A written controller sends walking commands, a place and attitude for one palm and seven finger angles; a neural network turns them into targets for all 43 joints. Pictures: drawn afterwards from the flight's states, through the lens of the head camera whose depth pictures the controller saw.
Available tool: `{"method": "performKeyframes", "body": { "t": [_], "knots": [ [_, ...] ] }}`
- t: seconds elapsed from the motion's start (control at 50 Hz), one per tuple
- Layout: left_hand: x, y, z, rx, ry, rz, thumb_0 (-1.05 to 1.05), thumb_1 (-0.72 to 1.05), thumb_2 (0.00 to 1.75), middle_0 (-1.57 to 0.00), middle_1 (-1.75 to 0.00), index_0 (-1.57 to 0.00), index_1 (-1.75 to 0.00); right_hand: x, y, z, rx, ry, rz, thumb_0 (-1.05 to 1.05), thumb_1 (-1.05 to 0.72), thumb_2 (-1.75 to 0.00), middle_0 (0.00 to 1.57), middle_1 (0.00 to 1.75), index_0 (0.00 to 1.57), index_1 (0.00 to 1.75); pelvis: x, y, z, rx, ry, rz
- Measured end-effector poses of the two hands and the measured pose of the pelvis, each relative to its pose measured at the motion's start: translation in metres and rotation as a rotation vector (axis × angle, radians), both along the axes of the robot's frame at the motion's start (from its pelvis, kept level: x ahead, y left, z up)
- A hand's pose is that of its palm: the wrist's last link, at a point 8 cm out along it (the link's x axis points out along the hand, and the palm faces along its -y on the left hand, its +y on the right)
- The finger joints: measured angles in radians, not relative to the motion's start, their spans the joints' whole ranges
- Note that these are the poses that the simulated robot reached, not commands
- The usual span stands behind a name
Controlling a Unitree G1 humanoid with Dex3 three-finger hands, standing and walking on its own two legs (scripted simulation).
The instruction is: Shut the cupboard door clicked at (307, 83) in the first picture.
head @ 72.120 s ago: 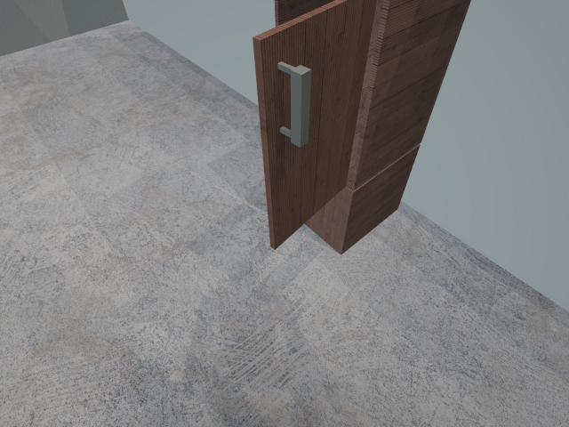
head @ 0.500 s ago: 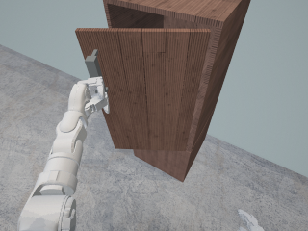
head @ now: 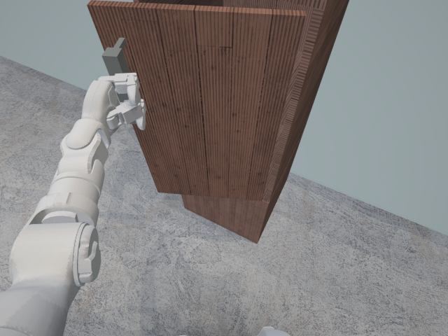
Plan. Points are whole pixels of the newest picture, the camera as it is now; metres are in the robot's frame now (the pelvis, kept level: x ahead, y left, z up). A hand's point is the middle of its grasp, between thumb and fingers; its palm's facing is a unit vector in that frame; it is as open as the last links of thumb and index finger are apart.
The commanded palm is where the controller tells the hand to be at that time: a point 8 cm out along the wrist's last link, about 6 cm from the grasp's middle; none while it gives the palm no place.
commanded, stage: push the door shut along its arc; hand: left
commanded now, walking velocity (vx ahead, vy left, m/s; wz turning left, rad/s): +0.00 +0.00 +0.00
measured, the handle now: (128, 83) +0.55 +0.17 +0.14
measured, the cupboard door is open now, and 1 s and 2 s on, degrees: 22 10 0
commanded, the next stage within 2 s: pull the fist back off the door in 1.34 s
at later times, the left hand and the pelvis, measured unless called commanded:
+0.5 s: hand (167, 88) +0.52 +0.09 +0.15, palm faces -0.32 -0.95 -0.02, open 3.1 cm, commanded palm +0.53 +0.15 +0.14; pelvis +0.00 +0.00 -0.01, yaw +0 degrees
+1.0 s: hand (180, 72) +0.57 +0.07 +0.15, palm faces -0.39 -0.92 -0.02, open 2.9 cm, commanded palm +0.59 +0.10 +0.14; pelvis +0.01 +0.00 -0.02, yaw +0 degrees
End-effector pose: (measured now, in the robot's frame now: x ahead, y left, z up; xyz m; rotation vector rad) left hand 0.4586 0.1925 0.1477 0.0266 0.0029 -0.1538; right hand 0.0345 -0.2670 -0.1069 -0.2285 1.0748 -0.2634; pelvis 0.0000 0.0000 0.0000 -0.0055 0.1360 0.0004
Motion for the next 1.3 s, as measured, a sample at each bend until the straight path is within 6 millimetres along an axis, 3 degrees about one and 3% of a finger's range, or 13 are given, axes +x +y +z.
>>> {"method": "performKeyframes", "body": {
  "t": [0.36,0.58,0.7,0.86,1.12,1.3],
  "knots": [
    [0.041,-0.018,-0.001,0.006,0.016,-0.084,0.02,0.90,0.90,-1.30,-1.50,-1.31,-1.50,-0.031,-0.005,-0.002,-0.035,0.080,-0.024,0.01,-0.91,-0.89,0.21,0.30,0.20,0.30,-0.005,0.001,-0.010,-0.013,0.086,0.013],
    [0.077,-0.060,0.004,-0.043,0.037,-0.185,0.02,0.90,0.90,-1.30,-1.50,-1.30,-1.50,-0.049,-0.003,-0.005,-0.034,0.129,-0.084,0.01,-0.91,-0.89,0.21,0.30,0.20,0.30,0.001,0.000,-0.014,-0.013,0.130,-0.007],
    [0.098,-0.066,0.005,-0.018,0.021,-0.185,0.01,0.87,0.90,-1.30,-1.50,-1.30,-1.49,-0.067,-0.001,-0.005,-0.025,0.185,-0.130,0.01,-0.91,-0.89,0.21,0.30,0.20,0.30,0.006,-0.001,-0.016,-0.009,0.164,-0.024],
    [0.104,-0.063,0.004,0.009,0.047,-0.218,-0.03,0.84,0.91,-1.29,-1.50,-1.30,-1.49,-0.084,0.001,-0.006,-0.014,0.285,-0.145,0.01,-0.91,-0.89,0.21,0.30,0.20,0.30,0.010,-0.003,-0.016,-0.013,0.180,-0.019],
    [0.113,-0.073,0.006,-0.005,0.042,-0.257,0.00,0.91,0.97,-1.30,-1.50,-1.30,-1.50,-0.084,-0.010,-0.002,-0.071,0.302,-0.120,0.01,-0.91,-0.89,0.21,0.30,0.20,0.30,0.004,-0.003,-0.022,-0.027,0.208,0.004],
    [0.120,-0.082,0.005,-0.006,0.041,-0.269,-0.01,0.97,1.01,-1.30,-1.50,-1.30,-1.50,-0.090,-0.005,-0.007,-0.067,0.315,-0.133,0.01,-0.91,-0.89,0.21,0.30,0.20,0.30,0.002,-0.001,-0.027,-0.029,0.228,0.004]
  ]
}}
